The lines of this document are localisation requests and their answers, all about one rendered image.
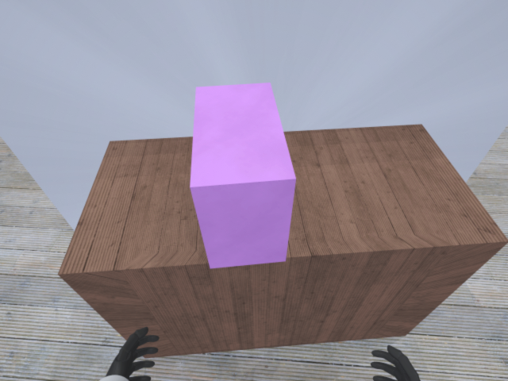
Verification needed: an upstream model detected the right robot hand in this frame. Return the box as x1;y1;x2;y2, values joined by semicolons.
371;345;421;381

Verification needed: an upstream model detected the left robot hand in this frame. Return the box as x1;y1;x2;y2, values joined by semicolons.
106;327;159;381

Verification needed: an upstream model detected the pedestal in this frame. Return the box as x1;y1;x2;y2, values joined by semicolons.
58;124;508;358

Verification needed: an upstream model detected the carton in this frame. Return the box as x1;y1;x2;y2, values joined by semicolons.
190;83;296;268

